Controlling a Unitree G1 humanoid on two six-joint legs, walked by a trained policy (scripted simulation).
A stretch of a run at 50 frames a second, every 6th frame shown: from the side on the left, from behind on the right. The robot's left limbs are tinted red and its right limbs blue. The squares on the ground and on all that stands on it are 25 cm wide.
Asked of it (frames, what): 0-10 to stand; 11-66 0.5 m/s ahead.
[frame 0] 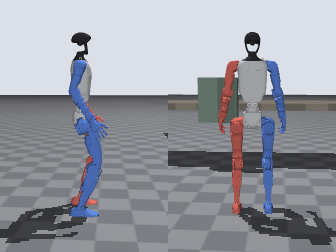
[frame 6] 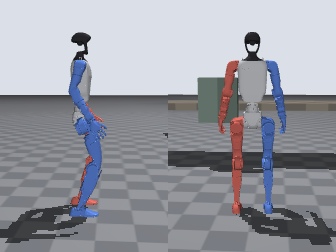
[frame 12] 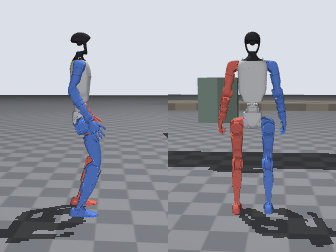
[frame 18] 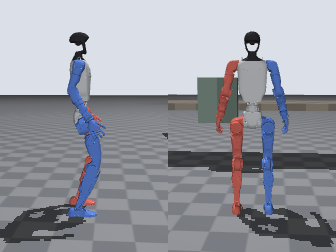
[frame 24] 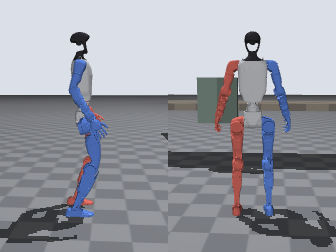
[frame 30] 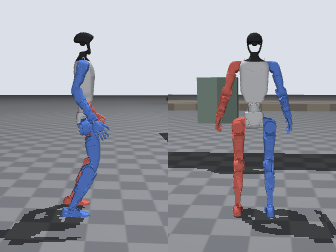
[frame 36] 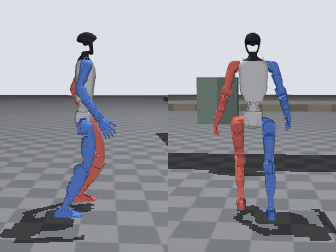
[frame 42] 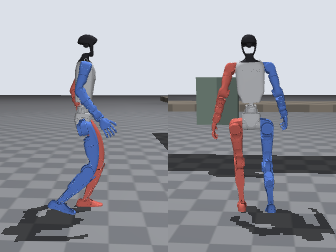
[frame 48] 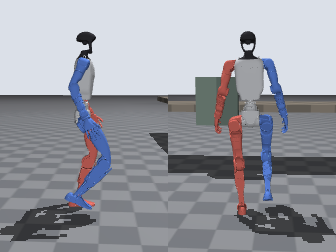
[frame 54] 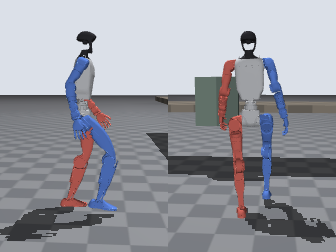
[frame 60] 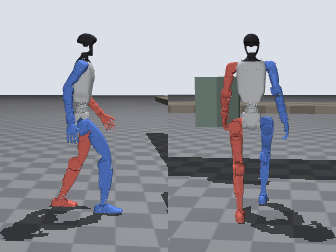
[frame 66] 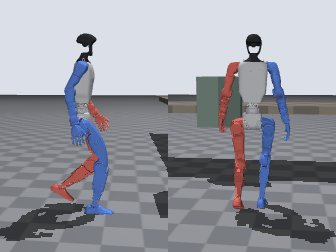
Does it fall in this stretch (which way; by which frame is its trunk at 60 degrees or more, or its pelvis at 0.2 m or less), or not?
no
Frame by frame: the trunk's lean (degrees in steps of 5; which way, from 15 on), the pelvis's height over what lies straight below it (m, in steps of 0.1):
0: 0, 0.8
6: 0, 0.8
12: 0, 0.8
18: 0, 0.8
24: 5, 0.8
30: 0, 0.8
36: 0, 0.8
42: 5, 0.8
48: 5, 0.8
54: 5, 0.8
60: 5, 0.8
66: 5, 0.8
